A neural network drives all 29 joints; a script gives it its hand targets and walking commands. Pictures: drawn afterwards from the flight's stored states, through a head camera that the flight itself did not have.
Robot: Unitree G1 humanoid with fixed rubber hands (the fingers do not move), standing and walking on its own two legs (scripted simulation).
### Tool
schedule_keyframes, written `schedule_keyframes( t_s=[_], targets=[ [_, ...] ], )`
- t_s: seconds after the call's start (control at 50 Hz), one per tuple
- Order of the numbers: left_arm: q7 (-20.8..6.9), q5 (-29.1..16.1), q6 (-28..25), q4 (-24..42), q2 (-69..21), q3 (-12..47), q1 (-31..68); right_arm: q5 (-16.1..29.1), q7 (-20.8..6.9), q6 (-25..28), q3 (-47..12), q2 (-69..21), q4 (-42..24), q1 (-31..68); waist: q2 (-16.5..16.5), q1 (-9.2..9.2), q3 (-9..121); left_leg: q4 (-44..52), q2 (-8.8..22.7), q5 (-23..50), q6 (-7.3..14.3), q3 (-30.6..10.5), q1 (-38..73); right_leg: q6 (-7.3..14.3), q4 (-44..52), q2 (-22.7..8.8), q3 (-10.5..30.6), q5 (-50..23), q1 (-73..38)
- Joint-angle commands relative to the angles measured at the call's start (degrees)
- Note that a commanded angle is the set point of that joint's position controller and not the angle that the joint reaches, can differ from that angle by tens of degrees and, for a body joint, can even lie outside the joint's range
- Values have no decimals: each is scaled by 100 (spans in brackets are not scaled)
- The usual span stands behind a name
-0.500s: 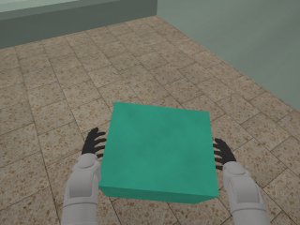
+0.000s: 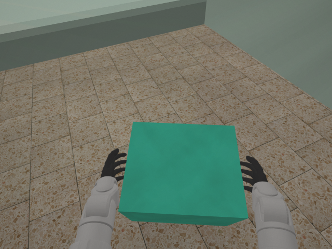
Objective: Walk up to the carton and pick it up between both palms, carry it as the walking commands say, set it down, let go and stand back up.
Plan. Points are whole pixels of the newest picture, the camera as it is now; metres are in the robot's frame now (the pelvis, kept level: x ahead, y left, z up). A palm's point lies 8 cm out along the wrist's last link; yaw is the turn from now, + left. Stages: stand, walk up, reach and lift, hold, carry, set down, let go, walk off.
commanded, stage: set down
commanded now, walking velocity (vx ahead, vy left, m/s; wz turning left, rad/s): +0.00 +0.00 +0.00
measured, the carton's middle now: (180, 175) +0.35 -0.08 -0.08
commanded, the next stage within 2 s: none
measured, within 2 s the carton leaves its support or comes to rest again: neither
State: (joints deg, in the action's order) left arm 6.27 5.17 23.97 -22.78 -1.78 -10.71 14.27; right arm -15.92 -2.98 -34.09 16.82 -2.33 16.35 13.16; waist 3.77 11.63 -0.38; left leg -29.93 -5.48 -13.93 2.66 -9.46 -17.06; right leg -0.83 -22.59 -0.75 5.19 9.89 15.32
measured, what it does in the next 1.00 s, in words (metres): lowers itself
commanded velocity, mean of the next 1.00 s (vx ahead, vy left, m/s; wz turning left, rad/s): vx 0.00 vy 0.00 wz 0.00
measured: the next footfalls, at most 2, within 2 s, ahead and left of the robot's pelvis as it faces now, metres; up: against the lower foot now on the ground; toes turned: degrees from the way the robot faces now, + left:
none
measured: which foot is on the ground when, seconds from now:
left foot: down 0.00-1.00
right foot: down 0.00-1.00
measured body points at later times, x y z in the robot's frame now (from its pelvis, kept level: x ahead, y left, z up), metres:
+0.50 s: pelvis +0.01 -0.08 +0.00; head +0.13 -0.10 +0.43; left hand +0.37 +0.06 -0.07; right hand +0.26 -0.31 -0.07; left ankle +0.01 +0.09 -0.74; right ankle +0.03 -0.17 -0.74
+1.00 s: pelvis -0.02 -0.03 -0.06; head +0.16 -0.04 +0.36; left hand +0.39 +0.05 -0.16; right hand +0.27 -0.32 -0.13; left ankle +0.01 +0.09 -0.74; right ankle +0.03 -0.17 -0.74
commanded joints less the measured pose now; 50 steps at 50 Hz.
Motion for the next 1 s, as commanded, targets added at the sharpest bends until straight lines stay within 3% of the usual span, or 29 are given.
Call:
schedule_keyframes(
  t_s=[0.0, 0.04, 0.1, 0.18, 0.24, 0.34, 0.4, 0.42, 0.44, 0.46, 0.48, 0.52, 0.58, 0.6, 0.64, 0.68, 0.72, 0.78, 0.84, 0.9, 0.98],
  targets=[
    [-2500, -741, -53, -300, -5457, 3613, 2828, 1449, -1536, 482, -2934, -4256, -718, 2575, -315, 548, 3007, 1117, 331, 1358, -224, -58, 464, 60, 78, 704, -360, -1664, -1913],
    [-2517, -304, -58, -1198, -5059, 2862, 2791, 1502, -1546, 467, -2695, -4133, -419, 3074, -310, 294, 2039, 1338, 201, 466, -104, 94, -46, -20, 220, 580, -305, -1382, -1785],
    [-2434, 52, -197, -1662, -4871, 2269, 2812, 1790, -1501, 530, -2655, -4176, -324, 3375, -254, -130, 1105, 1454, 126, -287, 47, 195, -225, 33, 449, 492, -290, -595, -1324],
    [-2491, 442, -389, -1852, -4422, 1614, 2898, 1985, -1426, 602, -2657, -4587, -32, 3594, -431, -707, 1251, 1247, 89, -459, 173, 347, -12, -75, 682, 421, -186, 60, -951],
    [-2570, 514, -598, -1882, -4216, 1399, 2984, 1928, -1351, 756, -2613, -4736, 191, 3522, -588, -820, 1608, 1024, 105, -177, 267, 391, -134, -164, 601, 393, -113, -213, -758],
    [-2698, 175, -899, -1463, -4494, 1985, 3202, 1733, -1150, 1162, -2578, -4748, -53, 3203, -473, -356, 2910, 670, 106, 732, 183, 179, -363, -245, 7, 341, -105, -2222, -831],
    [-2791, -161, -1047, -987, -4926, 2720, 3200, 1560, -1016, 1389, -2654, -4707, -435, 2839, -236, 158, 3939, 381, 77, 1386, -15, 2, -512, -281, -336, 261, 12, -3477, -983],
    [-2802, -214, -1095, -892, -4928, 2892, 3089, 1528, -988, 1439, -2692, -4702, -477, 2655, -168, 205, 4133, 320, 64, 1638, -81, -5, -606, -302, -414, 236, 38, -3835, -958],
    [-2812, -279, -1155, -772, -4969, 3058, 3135, 1443, -957, 1497, -2638, -4659, -514, 2598, -198, 354, 4328, 222, 60, 1702, -131, -43, -808, -304, -516, 220, 65, -4060, -976],
    [-2803, -275, -1193, -855, -4898, 3064, 2984, 1419, -933, 1544, -2669, -4619, -516, 2528, -194, 345, 4453, 169, 38, 1691, -150, -34, -995, -312, -618, 215, 79, -4200, -971],
    [-2797, -296, -1263, -770, -4836, 3137, 3040, 1379, -920, 1598, -2630, -4555, -521, 2489, -261, 453, 4533, 117, 28, 1602, -157, -33, -1286, -307, -700, 210, 112, -4321, -1009],
    [-2771, -337, -1382, -760, -4691, 3175, 3141, 1429, -907, 1689, -2647, -4585, -470, 2588, -446, 427, 4601, 7, -30, 1250, -129, 35, -1938, -292, -893, 233, 98, -4133, -1052],
    [-2659, -315, -1542, -687, -4600, 3181, 3241, 1642, -997, 1812, -2786, -4703, -329, 2720, -494, 220, 4853, -173, -71, 1192, -66, 116, -2436, -291, -1136, 283, 33, -3789, -791],
    [-2603, -224, -1554, -777, -4542, 3101, 3148, 1696, -1047, 1838, -2834, -4681, -265, 2745, -433, 42, 4918, -227, -74, 1308, -54, 136, -2450, -299, -1227, 315, -10, -3652, -552],
    [-2500, -88, -1525, -970, -4541, 3002, 2947, 1758, -1139, 1851, -2889, -4619, -76, 2728, -290, -135, 4934, -397, -71, 1537, -71, 166, -2471, -311, -1380, 353, -68, -3467, -85],
    [-2402, 65, -1452, -1158, -4571, 2905, 2892, 1774, -1240, 1861, -2792, -4429, 60, 2843, 9, -207, 4827, -612, -53, 1664, -113, 208, -2360, -293, -1478, 407, -150, -2914, 683],
    [-2341, 171, -1374, -1365, -4561, 2752, 2949, 1795, -1305, 1844, -2733, -4270, 168, 3083, 77, -275, 4680, -766, -34, 1474, -165, 262, -2436, -267, -1542, 430, -228, -2433, 1170],
    [-2324, 182, -1313, -1436, -4600, 2700, 3378, 1840, -1374, 1789, -2640, -4145, 278, 3462, 182, -238, 4699, -934, -53, 985, -211, 394, -2708, -258, -1693, 449, -304, -1936, 1486],
    [-2339, 76, -1307, -1250, -4806, 2775, 3914, 1794, -1447, 1781, -2437, -4102, 379, 3792, 280, -63, 4966, -1173, -60, 683, -269, 409, -2801, -194, -1902, 479, -416, -1540, 1849],
    [-2338, -66, -1268, -1126, -5019, 2862, 4445, 1689, -1569, 1765, -2106, -3922, 573, 4152, 429, 244, 5195, -1435, -29, 566, -364, 357, -2599, -88, -2136, 517, -572, -1169, 2518],
    [-2303, -251, -1177, -1059, -5195, 2888, 4979, 1589, -1696, 1744, -1818, -3703, 615, 4645, 484, 517, 5433, -1799, -21, 497, -460, 294, -2578, 8, -2519, 557, -707, -963, 3159]
  ],
)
